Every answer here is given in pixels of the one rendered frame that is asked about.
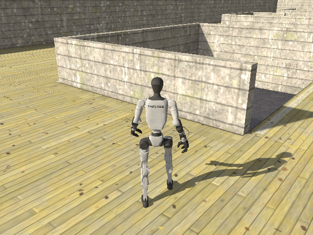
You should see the robot right upper arm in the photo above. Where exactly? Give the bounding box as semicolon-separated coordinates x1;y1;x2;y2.
167;99;180;127

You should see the robot right thigh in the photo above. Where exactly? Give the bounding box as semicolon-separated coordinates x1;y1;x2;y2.
163;136;173;162

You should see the left robot hand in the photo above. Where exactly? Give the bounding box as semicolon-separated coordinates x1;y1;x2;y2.
131;129;142;137

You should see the robot right forearm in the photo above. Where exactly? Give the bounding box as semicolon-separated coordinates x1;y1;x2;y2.
176;119;187;142

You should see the robot thigh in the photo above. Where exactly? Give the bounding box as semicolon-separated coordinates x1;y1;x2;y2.
139;137;150;176
163;136;173;162

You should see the robot left thigh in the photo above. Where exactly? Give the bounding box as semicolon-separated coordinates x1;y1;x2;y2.
139;137;150;176

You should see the robot left forearm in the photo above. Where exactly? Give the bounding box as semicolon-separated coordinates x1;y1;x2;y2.
131;117;138;131

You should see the right robot hand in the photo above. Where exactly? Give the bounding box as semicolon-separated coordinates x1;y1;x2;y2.
178;140;189;153

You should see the robot left upper arm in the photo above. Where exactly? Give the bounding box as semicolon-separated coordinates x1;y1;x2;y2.
133;98;147;124

